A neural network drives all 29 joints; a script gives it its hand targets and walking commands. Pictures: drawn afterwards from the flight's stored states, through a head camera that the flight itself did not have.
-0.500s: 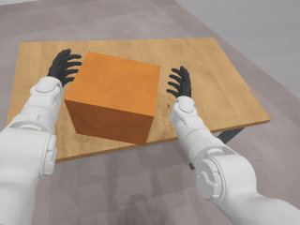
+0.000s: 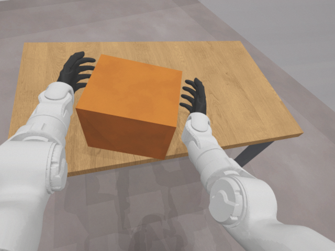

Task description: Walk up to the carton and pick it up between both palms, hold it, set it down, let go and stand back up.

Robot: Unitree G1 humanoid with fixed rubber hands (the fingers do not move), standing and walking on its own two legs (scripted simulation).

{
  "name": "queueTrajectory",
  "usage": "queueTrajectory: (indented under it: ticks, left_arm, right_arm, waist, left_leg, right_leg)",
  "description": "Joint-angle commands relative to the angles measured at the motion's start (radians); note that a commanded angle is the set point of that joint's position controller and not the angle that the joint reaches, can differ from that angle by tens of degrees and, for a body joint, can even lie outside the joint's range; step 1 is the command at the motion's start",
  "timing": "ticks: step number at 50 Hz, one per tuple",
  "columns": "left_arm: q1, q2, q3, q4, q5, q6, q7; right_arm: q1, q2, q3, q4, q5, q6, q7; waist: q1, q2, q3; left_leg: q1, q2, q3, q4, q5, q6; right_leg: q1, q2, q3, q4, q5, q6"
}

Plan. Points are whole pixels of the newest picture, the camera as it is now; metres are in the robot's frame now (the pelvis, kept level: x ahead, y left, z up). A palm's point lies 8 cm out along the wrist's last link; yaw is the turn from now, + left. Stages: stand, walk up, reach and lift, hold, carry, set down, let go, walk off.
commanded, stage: reach and lift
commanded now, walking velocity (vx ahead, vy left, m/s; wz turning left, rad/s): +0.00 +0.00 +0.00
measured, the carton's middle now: (134, 109) +0.48 +0.02 +0.02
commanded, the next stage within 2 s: none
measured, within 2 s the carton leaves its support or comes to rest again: leaves its support in 1.80 s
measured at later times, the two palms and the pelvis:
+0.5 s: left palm (67, 86) +0.50 +0.16 +0.09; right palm (196, 113) +0.41 -0.13 +0.07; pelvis +0.00 +0.00 +0.00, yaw +0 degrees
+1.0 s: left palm (67, 86) +0.50 +0.16 +0.09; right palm (196, 114) +0.41 -0.13 +0.07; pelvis +0.00 +0.00 +0.00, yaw +0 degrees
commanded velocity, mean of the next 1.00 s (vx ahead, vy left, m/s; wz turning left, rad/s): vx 0.00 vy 0.00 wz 0.00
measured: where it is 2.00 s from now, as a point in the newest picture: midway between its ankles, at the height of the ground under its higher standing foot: outside the picture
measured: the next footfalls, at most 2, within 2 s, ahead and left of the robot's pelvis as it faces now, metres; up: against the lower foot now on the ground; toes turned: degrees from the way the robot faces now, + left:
none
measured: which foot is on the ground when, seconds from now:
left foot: down 0.00-1.00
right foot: down 0.00-1.00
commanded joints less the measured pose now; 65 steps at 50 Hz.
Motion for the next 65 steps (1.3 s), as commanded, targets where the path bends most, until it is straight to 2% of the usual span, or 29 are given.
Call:
queueTrajectory:
  ticks: [1, 2, 4, 6, 8, 11, 13, 14, 15, 19, 20, 23, 26, 31, 32, 39, 43, 44, 46, 49, 51, 53, 54, 56, 60, 61, 62, 63, 65]
  left_arm:
    - [-0.428, -0.294, 0.158, -0.082, 0.198, -0.042, -0.033]
    - [-0.411, -0.294, 0.184, -0.086, 0.204, -0.047, -0.033]
    - [-0.387, -0.321, 0.216, -0.028, 0.243, -0.039, -0.049]
    - [-0.433, -0.356, 0.224, -0.099, 0.277, -0.056, -0.045]
    - [-0.379, -0.385, 0.271, -0.036, 0.319, -0.067, -0.069]
    - [-0.366, -0.44, 0.319, 0.001, 0.352, -0.061, -0.077]
    - [-0.392, -0.445, 0.339, -0.001, 0.387, -0.061, -0.083]
    - [-0.376, -0.488, 0.35, 0.014, 0.4, -0.064, -0.092]
    - [-0.392, -0.519, 0.344, -0.006, 0.408, -0.066, -0.092]
    - [-0.404, -0.665, 0.326, -0.013, 0.421, -0.076, -0.122]
    - [-0.399, -0.66, 0.326, 0.011, 0.421, -0.077, -0.127]
    - [-0.381, -0.629, 0.383, 0.051, 0.449, -0.072, -0.133]
    - [-0.377, -0.677, 0.355, 0.041, 0.43, -0.068, -0.137]
    - [-0.396, -0.678, 0.354, 0.03, 0.427, -0.076, -0.141]
    - [-0.375, -0.684, 0.354, 0.028, 0.428, -0.082, -0.141]
    - [-0.348, -0.682, 0.355, 0.039, 0.434, -0.067, -0.138]
    - [-0.383, -0.711, 0.337, 0.009, 0.422, -0.074, -0.131]
    - [-0.355, -0.727, 0.31, -0.016, 0.41, -0.077, -0.128]
    - [-0.341, -0.705, 0.355, 0.049, 0.433, -0.068, -0.132]
    - [-0.375, -0.73, 0.309, -0.001, 0.417, -0.087, -0.118]
    - [-0.382, -0.75, 0.305, 0.002, 0.406, -0.1, -0.11]
    - [-0.33, -0.716, 0.33, 0.038, 0.421, -0.088, -0.112]
    - [-0.345, -0.747, 0.283, -0.017, 0.398, -0.084, -0.105]
    - [-0.337, -0.739, 0.296, -0.005, 0.401, -0.089, -0.111]
    - [-0.308, -0.738, 0.292, 0.007, 0.384, -0.074, -0.105]
    - [-0.332, -0.793, 0.238, -0.051, 0.358, -0.088, -0.098]
    - [-0.338, -0.783, 0.236, -0.053, 0.355, -0.091, -0.097]
    - [-0.325, -0.755, 0.262, -0.058, 0.365, -0.087, -0.093]
    - [-0.36, -0.753, 0.247, -0.055, 0.356, -0.095, -0.097]
  right_arm:
    - [-0.338, 0.087, -0.045, -0.113, -0.158, -0.078, 0.048]
    - [-0.363, 0.112, -0.043, -0.165, -0.163, -0.081, 0.053]
    - [-0.342, 0.121, -0.067, -0.127, -0.19, -0.08, 0.066]
    - [-0.334, 0.168, -0.081, -0.142, -0.227, -0.081, 0.086]
    - [-0.337, 0.242, -0.068, -0.175, -0.254, -0.087, 0.104]
    - [-0.341, 0.285, -0.06, -0.176, -0.273, -0.082, 0.123]
    - [-0.342, 0.309, -0.097, -0.148, -0.305, -0.059, 0.141]
    - [-0.357, 0.343, -0.087, -0.178, -0.319, -0.068, 0.15]
    - [-0.345, 0.359, -0.099, -0.177, -0.338, -0.078, 0.149]
    - [-0.372, 0.491, -0.071, -0.151, -0.362, -0.076, 0.2]
    - [-0.346, 0.509, -0.061, -0.13, -0.376, -0.071, 0.208]
    - [-0.347, 0.518, -0.041, -0.18, -0.381, -0.052, 0.213]
    - [-0.326, 0.514, -0.055, -0.161, -0.397, -0.051, 0.219]
    - [-0.329, 0.539, -0.022, -0.189, -0.39, -0.055, 0.221]
    - [-0.314, 0.555, 0.001, -0.172, -0.375, -0.061, 0.226]
    - [-0.273, 0.537, -0.014, -0.102, -0.377, -0.053, 0.216]
    - [-0.313, 0.54, 0.006, -0.145, -0.368, -0.07, 0.218]
    - [-0.288, 0.553, 0.017, -0.14, -0.348, -0.083, 0.219]
    - [-0.31, 0.533, 0.008, -0.135, -0.354, -0.073, 0.217]
    - [-0.306, 0.535, 0.001, -0.115, -0.36, -0.096, 0.223]
    - [-0.301, 0.535, 0.033, -0.091, -0.345, -0.113, 0.231]
    - [-0.266, 0.506, 0.018, -0.066, -0.347, -0.106, 0.233]
    - [-0.277, 0.515, 0.034, -0.098, -0.333, -0.112, 0.233]
    - [-0.266, 0.488, 0.049, -0.113, -0.322, -0.118, 0.233]
    - [-0.267, 0.46, 0.08, -0.115, -0.317, -0.098, 0.239]
    - [-0.3, 0.482, 0.092, -0.149, -0.312, -0.124, 0.239]
    - [-0.269, 0.47, 0.11, -0.132, -0.305, -0.124, 0.238]
    - [-0.259, 0.459, 0.109, -0.12, -0.305, -0.112, 0.241]
    - [-0.276, 0.487, 0.121, -0.127, -0.293, -0.109, 0.242]
  waist:
    - [0.033, 0.25, -0.476]
    - [0.065, 0.23, -0.535]
    - [0.054, 0.223, -0.449]
    - [0.055, 0.244, -0.512]
    - [0.082, 0.238, -0.512]
    - [0.089, 0.193, -0.471]
    - [0.079, 0.217, -0.43]
    - [0.072, 0.191, -0.46]
    - [0.067, 0.226, -0.507]
    - [0.081, 0.226, -0.503]
    - [0.065, 0.223, -0.492]
    - [0.091, 0.19, -0.482]
    - [0.059, 0.21, -0.491]
    - [0.059, 0.215, -0.514]
    - [0.091, 0.218, -0.531]
    - [0.076, 0.214, -0.451]
    - [0.071, 0.229, -0.516]
    - [0.086, 0.236, -0.554]
    - [0.1, 0.217, -0.505]
    - [0.079, 0.256, -0.551]
    - [0.108, 0.248, -0.576]
    - [0.095, 0.247, -0.507]
    - [0.095, 0.274, -0.539]
    - [0.117, 0.247, -0.53]
    - [0.103, 0.226, -0.515]
    - [0.118, 0.236, -0.615]
    - [0.098, 0.241, -0.589]
    - [0.14, 0.23, -0.552]
    - [0.137, 0.212, -0.554]
  left_leg:
    - [0.461, 0.006, 0.004, 0.034, 0.529, -0.131]
    - [0.435, 0.001, 0.006, 0.033, 0.506, -0.12]
    - [0.441, 0.002, 0.01, 0.008, 0.47, -0.114]
    - [0.45, -0.006, 0.018, 0.006, 0.487, -0.119]
    - [0.408, -0.014, 0.025, 0.003, 0.471, -0.102]
    - [0.422, -0.012, 0.022, -0.018, 0.459, -0.092]
    - [0.404, -0.011, 0.032, -0.022, 0.402, -0.092]
    - [0.419, -0.014, 0.026, -0.014, 0.442, -0.089]
    - [0.426, -0.015, 0.022, -0.018, 0.454, -0.099]
    - [0.51, 0.004, 0.016, 0.002, 0.545, -0.11]
    - [0.519, 0.002, 0.013, -0.006, 0.577, -0.107]
    - [0.449, -0.011, 0.02, -0.011, 0.477, -0.086]
    - [0.449, -0.004, 0.018, -0.014, 0.454, -0.098]
    - [0.413, -0.003, 0.011, -0.007, 0.472, -0.094]
    - [0.431, -0.006, 0.016, 0.011, 0.504, -0.094]
    - [0.435, 0.003, 0.015, 0.017, 0.514, -0.096]
    - [0.471, 0.004, 0.01, 0.025, 0.565, -0.11]
    - [0.513, 0.003, 0.01, 0.026, 0.631, -0.116]
    - [0.479, 0.001, 0.022, 0.012, 0.552, -0.101]
    - [0.518, 0.014, 0.006, 0.011, 0.636, -0.119]
    - [0.558, 0.013, 0.014, 0.036, 0.694, -0.125]
    - [0.574, 0.013, 0.021, -0.003, 0.643, -0.12]
    - [0.613, 0.018, 0.005, 0.011, 0.7, -0.132]
    - [0.596, 0.014, 0.013, 0.027, 0.703, -0.125]
    - [0.593, 0.014, 0.011, -0.016, 0.65, -0.114]
    - [0.645, 0.011, 0.01, 0.005, 0.729, -0.125]
    - [0.658, 0.02, -0.002, -0.002, 0.733, -0.129]
    - [0.634, 0.013, 0.014, -0.001, 0.712, -0.12]
    - [0.603, 0.003, 0.026, 0.0, 0.694, -0.116]
  right_leg:
    - [0.116, 0.025, -0.125, -0.016, 0.34, -0.03]
    - [0.148, 0.02, -0.121, -0.018, 0.37, -0.027]
    - [0.135, 0.018, -0.123, -0.028, 0.331, -0.03]
    - [0.164, 0.026, -0.125, -0.028, 0.347, -0.029]
    - [0.223, 0.01, -0.116, -0.018, 0.406, -0.027]
    - [0.263, 0.013, -0.114, -0.014, 0.417, -0.018]
    - [0.244, 0.013, -0.121, -0.017, 0.349, -0.025]
    - [0.251, 0.015, -0.119, -0.016, 0.41, -0.024]
    - [0.264, 0.013, -0.126, -0.016, 0.429, -0.026]
    - [0.212, 0.032, -0.14, -0.019, 0.39, -0.035]
    - [0.243, 0.029, -0.141, -0.028, 0.425, -0.029]
    - [0.303, 0.019, -0.121, -0.013, 0.45, -0.024]
    - [0.265, 0.023, -0.143, -0.015, 0.399, -0.03]
    - [0.292, 0.026, -0.133, -0.002, 0.462, -0.027]
    - [0.28, 0.024, -0.127, 0.014, 0.477, -0.029]
    - [0.245, 0.03, -0.125, -0.014, 0.424, -0.036]
    - [0.24, 0.035, -0.133, -0.018, 0.438, -0.039]
    - [0.243, 0.04, -0.142, -0.014, 0.464, -0.037]
    - [0.225, 0.043, -0.141, -0.022, 0.408, -0.042]
    - [0.21, 0.049, -0.143, -0.021, 0.412, -0.044]
    - [0.187, 0.051, -0.138, -0.025, 0.429, -0.045]
    - [0.201, 0.055, -0.144, -0.055, 0.38, -0.05]
    - [0.183, 0.054, -0.15, -0.056, 0.38, -0.056]
    - [0.189, 0.05, -0.141, -0.041, 0.404, -0.059]
    - [0.24, 0.057, -0.141, -0.061, 0.398, -0.055]
    - [0.244, 0.059, -0.147, -0.048, 0.432, -0.056]
    - [0.229, 0.058, -0.143, -0.06, 0.415, -0.053]
    - [0.231, 0.054, -0.138, -0.065, 0.407, -0.055]
    - [0.256, 0.049, -0.131, -0.056, 0.442, -0.052]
